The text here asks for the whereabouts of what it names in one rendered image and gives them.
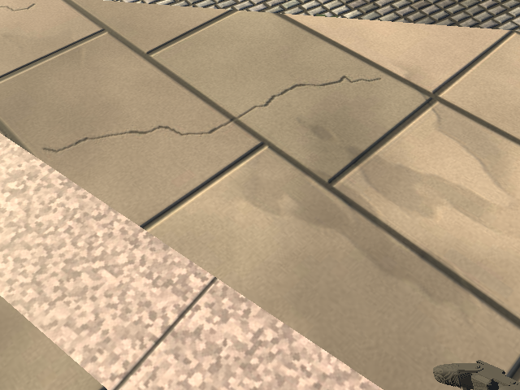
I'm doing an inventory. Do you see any robot right hand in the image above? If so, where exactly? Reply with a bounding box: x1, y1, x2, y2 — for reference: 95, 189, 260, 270
433, 360, 520, 390

